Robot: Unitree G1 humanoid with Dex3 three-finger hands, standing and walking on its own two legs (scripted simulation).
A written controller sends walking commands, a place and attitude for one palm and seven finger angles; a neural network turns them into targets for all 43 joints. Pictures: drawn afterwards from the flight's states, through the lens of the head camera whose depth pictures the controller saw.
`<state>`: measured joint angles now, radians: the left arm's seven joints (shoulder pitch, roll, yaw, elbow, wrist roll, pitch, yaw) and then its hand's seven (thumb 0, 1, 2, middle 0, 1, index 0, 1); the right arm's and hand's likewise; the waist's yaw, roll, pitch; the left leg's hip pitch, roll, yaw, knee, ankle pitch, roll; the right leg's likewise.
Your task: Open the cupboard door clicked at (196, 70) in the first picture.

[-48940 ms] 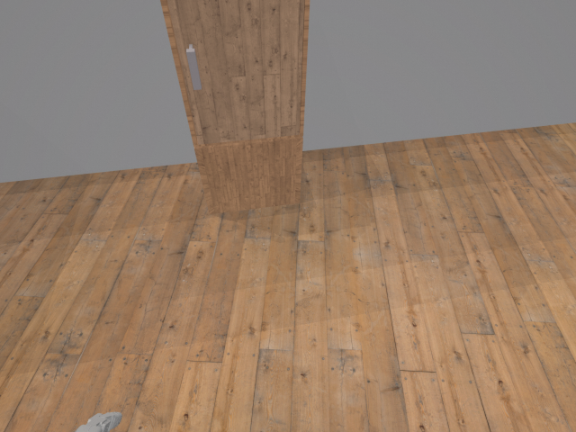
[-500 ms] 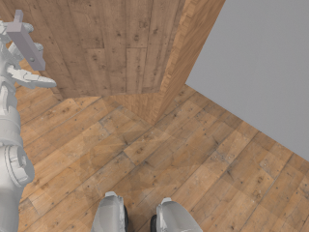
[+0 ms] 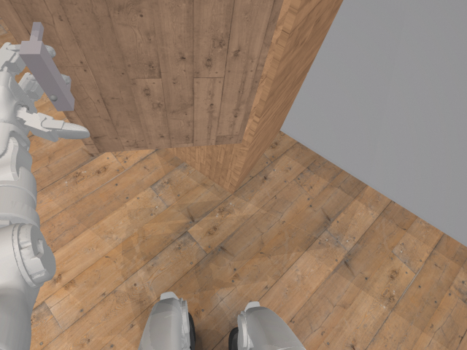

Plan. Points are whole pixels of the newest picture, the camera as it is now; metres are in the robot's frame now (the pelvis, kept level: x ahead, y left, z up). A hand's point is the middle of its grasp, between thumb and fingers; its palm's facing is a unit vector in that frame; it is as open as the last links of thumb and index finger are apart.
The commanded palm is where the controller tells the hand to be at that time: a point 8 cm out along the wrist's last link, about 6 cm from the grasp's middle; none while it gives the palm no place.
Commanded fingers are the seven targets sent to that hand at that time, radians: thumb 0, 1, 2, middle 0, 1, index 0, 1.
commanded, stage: close the thumb around the handle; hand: left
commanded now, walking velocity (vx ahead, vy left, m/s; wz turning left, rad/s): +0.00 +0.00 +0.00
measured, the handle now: (52, 69) +0.56 +0.27 +0.07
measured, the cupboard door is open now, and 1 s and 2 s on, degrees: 43 43 82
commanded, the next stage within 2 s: pull the door open along its arc in 0.80 s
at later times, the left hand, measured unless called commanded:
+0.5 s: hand (54, 94) +0.51 +0.25 +0.07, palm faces +0.11 -0.99 +0.00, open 9.5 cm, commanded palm +0.49 +0.28 +0.07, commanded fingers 0.00 0.68 0.80 -0.38 -1.33 -0.38 -1.33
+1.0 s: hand (63, 99) +0.50 +0.24 +0.06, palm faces +0.12 -0.99 +0.00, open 6.3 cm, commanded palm +0.47 +0.27 +0.07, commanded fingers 0.00 0.90 0.90 -0.40 -1.35 -0.40 -1.35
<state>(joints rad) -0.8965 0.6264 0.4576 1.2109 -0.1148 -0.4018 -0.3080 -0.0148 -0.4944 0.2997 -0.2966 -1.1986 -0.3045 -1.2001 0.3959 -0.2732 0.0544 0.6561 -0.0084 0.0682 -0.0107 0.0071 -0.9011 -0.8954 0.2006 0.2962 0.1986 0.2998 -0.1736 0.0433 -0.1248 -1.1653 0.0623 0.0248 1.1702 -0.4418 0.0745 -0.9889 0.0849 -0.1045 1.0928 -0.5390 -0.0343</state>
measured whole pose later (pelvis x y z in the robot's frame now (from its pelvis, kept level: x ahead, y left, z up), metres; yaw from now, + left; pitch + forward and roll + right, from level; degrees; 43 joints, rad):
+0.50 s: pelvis +0.00 +0.00 +0.00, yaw +0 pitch +25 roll -6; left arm -0.93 0.63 0.46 1.23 -0.09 -0.41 -0.28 -0.01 0.16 0.58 -0.35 -1.27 -0.35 -1.27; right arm 0.39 -0.27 0.06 0.65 -0.02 0.07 -0.01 0.01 -0.90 -0.90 0.20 0.30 0.20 0.30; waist -0.19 0.04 -0.12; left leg -1.18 0.06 0.03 1.18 -0.44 0.08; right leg -1.01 0.08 -0.10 1.10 -0.54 -0.03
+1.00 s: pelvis +0.00 +0.00 +0.00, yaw +0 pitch +24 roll -6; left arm -0.88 0.59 0.45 1.20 -0.10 -0.42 -0.24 0.01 0.64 0.82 -0.26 -1.32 -0.32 -1.32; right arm 0.38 -0.27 0.05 0.65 -0.02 0.06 -0.01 0.01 -0.90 -0.90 0.20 0.30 0.20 0.30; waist -0.18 0.04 -0.13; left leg -1.15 0.06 0.03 1.16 -0.44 0.07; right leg -0.98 0.09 -0.10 1.09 -0.53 -0.03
